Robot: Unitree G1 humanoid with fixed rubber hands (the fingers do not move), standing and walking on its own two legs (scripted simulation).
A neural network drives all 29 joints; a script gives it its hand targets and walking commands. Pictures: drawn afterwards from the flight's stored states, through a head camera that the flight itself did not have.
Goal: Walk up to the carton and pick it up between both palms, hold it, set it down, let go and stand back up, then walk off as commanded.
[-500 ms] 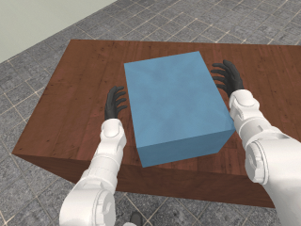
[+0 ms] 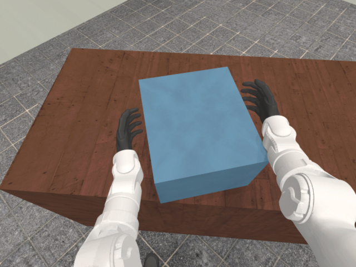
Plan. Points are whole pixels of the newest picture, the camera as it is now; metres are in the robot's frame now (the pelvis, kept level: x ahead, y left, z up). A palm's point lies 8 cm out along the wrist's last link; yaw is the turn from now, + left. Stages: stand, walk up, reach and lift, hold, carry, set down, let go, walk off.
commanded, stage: reach and lift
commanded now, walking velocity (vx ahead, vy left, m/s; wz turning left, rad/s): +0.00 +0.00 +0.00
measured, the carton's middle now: (194, 133) +0.45 +0.03 -0.03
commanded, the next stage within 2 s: none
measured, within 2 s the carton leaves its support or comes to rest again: leaves its support in 0.44 s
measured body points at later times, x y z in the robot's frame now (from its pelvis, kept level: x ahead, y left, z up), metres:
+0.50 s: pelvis +0.01 -0.01 +0.00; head +0.09 +0.01 +0.44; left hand +0.38 +0.19 +0.02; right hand +0.48 -0.13 +0.06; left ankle +0.04 +0.16 -0.74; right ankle -0.05 -0.10 -0.74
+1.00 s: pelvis +0.00 +0.00 +0.01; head +0.05 +0.01 +0.46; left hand +0.36 +0.20 +0.03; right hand +0.42 -0.13 +0.06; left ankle +0.04 +0.16 -0.74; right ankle -0.05 -0.10 -0.74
